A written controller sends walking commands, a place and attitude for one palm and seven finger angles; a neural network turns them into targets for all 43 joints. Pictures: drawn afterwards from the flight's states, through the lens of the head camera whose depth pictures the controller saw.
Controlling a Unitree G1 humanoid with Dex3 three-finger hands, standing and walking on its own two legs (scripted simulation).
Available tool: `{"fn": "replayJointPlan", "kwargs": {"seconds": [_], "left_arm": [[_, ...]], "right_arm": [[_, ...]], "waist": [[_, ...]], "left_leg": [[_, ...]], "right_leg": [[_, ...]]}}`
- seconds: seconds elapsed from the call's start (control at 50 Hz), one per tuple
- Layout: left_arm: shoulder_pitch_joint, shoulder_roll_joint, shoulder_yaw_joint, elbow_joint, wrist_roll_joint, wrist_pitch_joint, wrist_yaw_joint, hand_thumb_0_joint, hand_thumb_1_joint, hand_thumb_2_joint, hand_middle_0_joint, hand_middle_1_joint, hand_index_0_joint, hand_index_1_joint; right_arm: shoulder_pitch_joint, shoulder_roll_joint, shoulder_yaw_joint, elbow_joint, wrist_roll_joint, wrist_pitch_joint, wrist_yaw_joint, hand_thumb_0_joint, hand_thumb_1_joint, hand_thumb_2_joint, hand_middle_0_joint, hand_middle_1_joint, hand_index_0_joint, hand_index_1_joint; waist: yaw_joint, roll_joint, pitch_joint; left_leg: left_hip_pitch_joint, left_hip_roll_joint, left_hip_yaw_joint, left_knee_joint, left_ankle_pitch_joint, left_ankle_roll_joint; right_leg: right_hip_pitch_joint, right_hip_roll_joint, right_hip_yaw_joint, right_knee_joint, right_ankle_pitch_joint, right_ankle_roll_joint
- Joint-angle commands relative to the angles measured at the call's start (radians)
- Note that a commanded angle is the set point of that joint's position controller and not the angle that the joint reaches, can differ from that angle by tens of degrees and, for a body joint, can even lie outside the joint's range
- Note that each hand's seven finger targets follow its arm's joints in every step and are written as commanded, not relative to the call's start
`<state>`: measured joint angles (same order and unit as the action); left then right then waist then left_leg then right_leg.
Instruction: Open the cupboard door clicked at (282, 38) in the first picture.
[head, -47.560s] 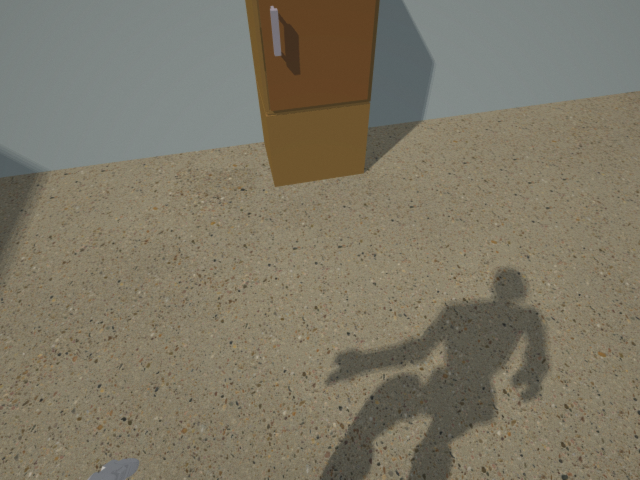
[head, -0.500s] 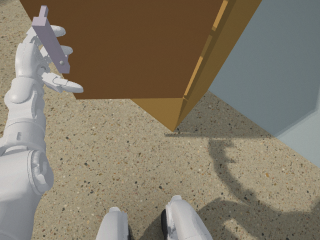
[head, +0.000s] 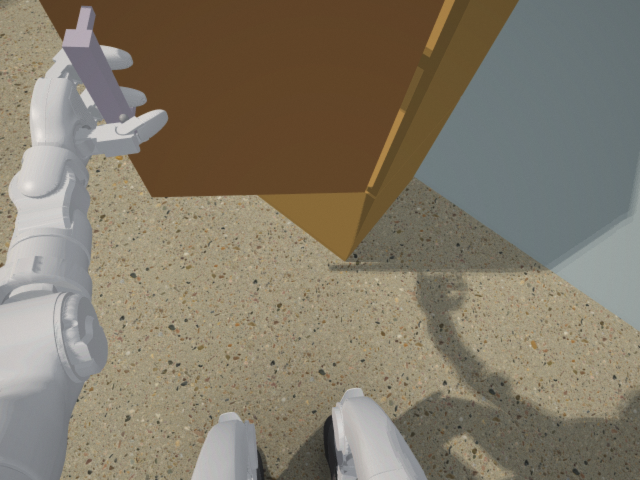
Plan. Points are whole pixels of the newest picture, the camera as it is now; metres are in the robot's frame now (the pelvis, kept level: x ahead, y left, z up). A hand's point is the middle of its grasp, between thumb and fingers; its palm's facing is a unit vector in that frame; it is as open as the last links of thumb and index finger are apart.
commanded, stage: close the thumb around the handle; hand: left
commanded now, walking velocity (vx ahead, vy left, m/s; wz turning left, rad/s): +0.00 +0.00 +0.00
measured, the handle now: (109, 81) +0.58 +0.20 +0.07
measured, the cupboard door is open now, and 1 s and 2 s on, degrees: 43 63 85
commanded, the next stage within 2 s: pull the door open along its arc in 0.28 s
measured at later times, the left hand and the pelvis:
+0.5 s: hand (124, 120) +0.53 +0.18 +0.07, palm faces -0.04 -1.00 -0.02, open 6.0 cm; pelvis +0.00 +0.00 +0.00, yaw +0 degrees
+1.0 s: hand (155, 216) +0.40 +0.14 +0.07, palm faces +0.17 -0.98 +0.08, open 6.3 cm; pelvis +0.02 -0.01 +0.03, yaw +0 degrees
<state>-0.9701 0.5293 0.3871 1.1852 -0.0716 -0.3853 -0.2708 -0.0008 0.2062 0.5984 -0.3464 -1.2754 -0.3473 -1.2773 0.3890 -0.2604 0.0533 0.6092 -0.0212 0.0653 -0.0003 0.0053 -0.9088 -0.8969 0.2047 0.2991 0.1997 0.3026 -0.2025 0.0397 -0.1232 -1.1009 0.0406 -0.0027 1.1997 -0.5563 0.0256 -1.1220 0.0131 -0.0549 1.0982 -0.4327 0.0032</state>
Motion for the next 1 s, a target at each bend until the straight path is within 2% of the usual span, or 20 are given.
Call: {"fn": "replayJointPlan", "kwargs": {"seconds": [0.0, 0.06, 0.1, 0.16, 0.22, 0.28, 0.34, 0.36, 0.38, 0.42, 0.5, 0.6, 0.68, 0.8, 0.82, 0.84, 0.86, 0.92, 0.94, 0.98], "left_arm": [[-0.42, 0.222, 0.022, -0.21, -0.018, -0.075, 0.009, 0.0, 0.732, 0.828, -0.388, -1.332, -0.388, -1.332], [-0.424, 0.197, 0.005, -0.223, -0.022, -0.087, 0.006, 0.0, 0.9, 0.9, -0.4, -1.35, -0.4, -1.35], [-0.401, 0.225, 0.025, -0.231, -0.02, -0.091, 0.005, 0.0, 0.9, 0.9, -0.4, -1.35, -0.4, -1.35], [-0.43, 0.181, -0.013, -0.217, -0.019, -0.089, 0.003, 0.0, 0.9, 0.9, -0.4, -1.35, -0.4, -1.35], [-0.436, 0.235, 0.025, -0.21, -0.018, -0.089, 0.005, 0.0, 0.9, 0.9, -0.4, -1.35, -0.4, -1.35], [-0.446, 0.184, -0.018, -0.205, -0.012, -0.085, 0.005, 0.0, 0.9, 0.9, -0.4, -1.35, -0.4, -1.35], [-0.449, 0.187, -0.012, -0.206, -0.015, -0.086, 0.005, 0.0, 0.9, 0.9, -0.4, -1.35, -0.4, -1.35], [-0.436, 0.19, -0.009, -0.198, -0.014, -0.083, 0.004, 0.0, 0.9, 0.9, -0.4, -1.35, -0.4, -1.35], [-0.422, 0.258, 0.042, -0.199, -0.009, -0.082, 0.006, 0.0, 0.9, 0.9, -0.4, -1.35, -0.4, -1.35], [-0.39, 0.242, 0.036, -0.22, -0.017, -0.086, -0.001, 0.0, 0.9, 0.9, -0.4, -1.35, -0.4, -1.35], [-0.264, 0.211, 0.025, -0.245, -0.033, -0.077, -0.022, 0.0, 0.9, 0.9, -0.4, -1.35, -0.4, -1.35], [-0.083, 0.171, 0.023, -0.326, -0.068, -0.069, -0.037, 0.0, 0.9, 0.9, -0.4, -1.35, -0.4, -1.35], [0.105, 0.117, 0.007, -0.466, -0.097, -0.07, -0.038, 0.0, 0.9, 0.9, -0.4, -1.35, -0.4, -1.35], [0.417, 0.007, -0.037, -0.666, -0.142, -0.071, -0.016, 0.0, 0.9, 0.9, -0.4, -1.35, -0.4, -1.35], [0.43, -0.014, 0.101, -0.758, -0.208, -0.07, 0.132, 0.0, 0.9, 0.9, -0.4, -1.35, -0.4, -1.35], [0.524, -0.142, 0.003, -0.734, -0.189, -0.059, 0.203, 0.0, 0.9, 0.9, -0.4, -1.35, -0.4, -1.35], [0.563, -0.177, -0.014, -0.74, -0.182, -0.055, 0.25, 0.0, 0.9, 0.9, -0.4, -1.35, -0.4, -1.35], [0.563, -0.193, -0.03, -0.853, -0.12, -0.078, 0.392, 0.0, 0.9, 0.9, -0.4, -1.35, -0.4, -1.35], [0.586, -0.229, -0.053, -0.872, -0.092, -0.083, 0.439, 0.0, 0.9, 0.9, -0.4, -1.35, -0.4, -1.35], [0.593, -0.291, -0.108, -0.892, -0.037, -0.088, 0.526, 0.0, 0.9, 0.9, -0.4, -1.35, -0.4, -1.35]], "right_arm": [[0.191, -0.194, -0.07, -0.037, -0.005, -0.008, -0.011, 0.0, -0.9, -0.9, 0.2, 0.3, 0.2, 0.3], [0.185, -0.192, -0.072, -0.034, -0.007, -0.009, -0.008, 0.0, -0.9, -0.9, 0.2, 0.3, 0.2, 0.3], [0.188, -0.194, -0.072, -0.041, -0.005, -0.006, -0.008, 0.0, -0.9, -0.9, 0.2, 0.3, 0.2, 0.3], [0.182, -0.189, -0.072, -0.034, -0.004, -0.007, -0.009, 0.0, -0.9, -0.9, 0.2, 0.3, 0.2, 0.3], [0.188, -0.195, -0.07, -0.036, -0.003, -0.007, -0.014, 0.0, -0.9, -0.9, 0.2, 0.3, 0.2, 0.3], [0.183, -0.191, -0.071, -0.03, -0.004, -0.005, -0.014, 0.0, -0.9, -0.9, 0.2, 0.3, 0.2, 0.3], [0.187, -0.192, -0.072, -0.029, -0.006, -0.006, -0.014, 0.0, -0.9, -0.9, 0.2, 0.3, 0.2, 0.3], [0.186, -0.192, -0.073, -0.029, -0.005, -0.005, -0.014, 0.0, -0.9, -0.9, 0.2, 0.3, 0.2, 0.3], [0.189, -0.198, -0.071, -0.031, -0.006, -0.002, -0.017, 0.0, -0.9, -0.9, 0.2, 0.3, 0.2, 0.3], [0.187, -0.193, -0.072, -0.045, -0.003, -0.001, -0.015, 0.0, -0.9, -0.9, 0.2, 0.3, 0.2, 0.3], [0.164, -0.186, -0.073, -0.067, 0.005, 0.005, -0.009, 0.0, -0.9, -0.9, 0.2, 0.3, 0.2, 0.3], [0.138, -0.179, -0.081, -0.104, 0.02, 0.007, -0.007, 0.0, -0.9, -0.9, 0.2, 0.3, 0.2, 0.3], [0.11, -0.167, -0.092, -0.136, 0.029, 0.004, 0.001, 0.0, -0.9, -0.9, 0.2, 0.3, 0.2, 0.3], [0.049, -0.151, -0.104, -0.18, 0.042, -0.009, 0.014, 0.0, -0.9, -0.9, 0.2, 0.3, 0.2, 0.3], [0.018, -0.118, -0.105, -0.196, 0.036, -0.026, 0.014, 0.0, -0.9, -0.9, 0.2, 0.3, 0.2, 0.3], [0.007, -0.107, -0.101, -0.188, 0.031, -0.039, 0.023, 0.0, -0.9, -0.9, 0.2, 0.3, 0.2, 0.3], [-0.001, -0.11, -0.101, -0.184, 0.032, -0.044, 0.029, 0.0, -0.9, -0.9, 0.2, 0.3, 0.2, 0.3], [-0.017, -0.104, -0.108, -0.18, 0.011, -0.052, 0.032, 0.0, -0.9, -0.9, 0.2, 0.3, 0.2, 0.3], [-0.03, -0.093, -0.107, -0.179, 0.001, -0.056, 0.035, 0.0, -0.9, -0.9, 0.2, 0.3, 0.2, 0.3], [-0.049, -0.084, -0.105, -0.173, -0.013, -0.056, 0.04, 0.0, -0.9, -0.9, 0.2, 0.3, 0.2, 0.3]], "waist": [[-0.005, 0.116, -0.511], [-0.01, 0.134, -0.52], [0.004, 0.12, -0.529], [-0.015, 0.13, -0.499], [-0.008, 0.114, -0.493], [-0.017, 0.137, -0.487], [-0.018, 0.134, -0.513], [-0.015, 0.133, -0.506], [-0.002, 0.119, -0.52], [0.009, 0.12, -0.55], [0.039, 0.114, -0.548], [0.078, 0.047, -0.53], [0.118, 0.048, -0.548], [0.153, -0.01, -0.462], [0.238, 0.026, -0.451], [0.207, 0.014, -0.41], [0.202, -0.015, -0.36], [0.204, -0.042, -0.376], [0.211, -0.021, -0.387], [0.206, -0.041, -0.361]], "left_leg": [[0.384, -0.012, -0.069, -0.141, 0.474, -0.013], [0.406, -0.011, -0.068, -0.136, 0.495, -0.016], [0.39, -0.014, -0.064, -0.142, 0.49, -0.014], [0.384, -0.013, -0.063, -0.135, 0.47, -0.012], [0.355, -0.018, -0.06, -0.142, 0.438, -0.007], [0.384, -0.015, -0.068, -0.138, 0.462, -0.013], [0.397, -0.016, -0.067, -0.132, 0.481, -0.011], [0.392, -0.016, -0.066, -0.131, 0.484, -0.012], [0.376, -0.015, -0.066, -0.129, 0.491, -0.01], [0.378, -0.021, -0.057, -0.131, 0.501, -0.007], [0.372, -0.022, -0.041, -0.146, 0.506, -0.009], [0.331, -0.031, -0.014, -0.179, 0.479, -0.002], [0.357, -0.034, 0.001, -0.201, 0.542, -0.003], [0.34, -0.038, 0.02, -0.241, 0.539, -0.002], [0.332, -0.037, 0.018, -0.259, 0.556, -0.019], [0.349, -0.036, 0.023, -0.262, 0.546, -0.027], [0.339, -0.032, 0.019, -0.268, 0.523, -0.034], [0.333, -0.037, 0.015, -0.262, 0.498, -0.037], [0.34, -0.039, 0.021, -0.259, 0.498, -0.038], [0.34, -0.037, 0.014, -0.258, 0.475, -0.042]], "right_leg": [[0.266, 0.033, 0.007, -0.102, 0.296, -0.028], [0.251, 0.032, 0.005, -0.102, 0.304, -0.028], [0.288, 0.032, 0.009, -0.101, 0.316, -0.029], [0.251, 0.033, 0.009, -0.103, 0.298, -0.026], [0.281, 0.032, 0.015, -0.106, 0.288, -0.03], [0.238, 0.029, 0.008, -0.102, 0.284, -0.028], [0.246, 0.029, 0.009, -0.101, 0.3, -0.028], [0.248, 0.029, 0.01, -0.101, 0.305, -0.028], [0.273, 0.029, 0.013, -0.095, 0.318, -0.029], [0.309, 0.029, 0.018, -0.095, 0.343, -0.03], [0.357, 0.031, 0.02, -0.103, 0.372, -0.028], [0.464, 0.03, 0.027, -0.123, 0.418, -0.026], [0.528, 0.026, 0.029, -0.132, 0.486, -0.027], [0.594, 0.019, 0.029, -0.151, 0.527, -0.024], [0.588, 0.021, 0.012, -0.151, 0.507, -0.031], [0.555, 0.022, 0.002, -0.155, 0.48, -0.023], [0.524, 0.018, -0.007, -0.158, 0.446, -0.022], [0.551, 0.012, 0.0, -0.139, 0.445, -0.025], [0.55, 0.008, 0.004, -0.133, 0.45, -0.025], [0.529, 0.002, 0.0, -0.127, 0.419, -0.027]]}}
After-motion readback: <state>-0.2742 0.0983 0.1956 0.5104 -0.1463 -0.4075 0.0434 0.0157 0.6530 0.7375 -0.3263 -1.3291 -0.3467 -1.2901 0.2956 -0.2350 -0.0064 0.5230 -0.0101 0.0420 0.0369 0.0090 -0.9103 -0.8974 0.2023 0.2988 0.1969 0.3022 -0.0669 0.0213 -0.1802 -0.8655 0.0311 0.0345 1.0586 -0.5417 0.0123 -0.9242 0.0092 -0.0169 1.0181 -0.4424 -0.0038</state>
